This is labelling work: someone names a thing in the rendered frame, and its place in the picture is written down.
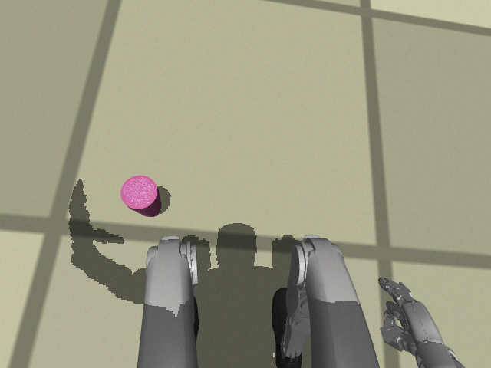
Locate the cup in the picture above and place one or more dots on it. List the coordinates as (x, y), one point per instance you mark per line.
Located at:
(140, 193)

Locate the right robot arm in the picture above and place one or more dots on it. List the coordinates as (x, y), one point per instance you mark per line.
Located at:
(436, 355)

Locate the right robot hand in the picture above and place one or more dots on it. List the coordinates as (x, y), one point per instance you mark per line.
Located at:
(418, 325)

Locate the right robot foot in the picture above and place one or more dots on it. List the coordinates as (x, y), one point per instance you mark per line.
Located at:
(279, 317)

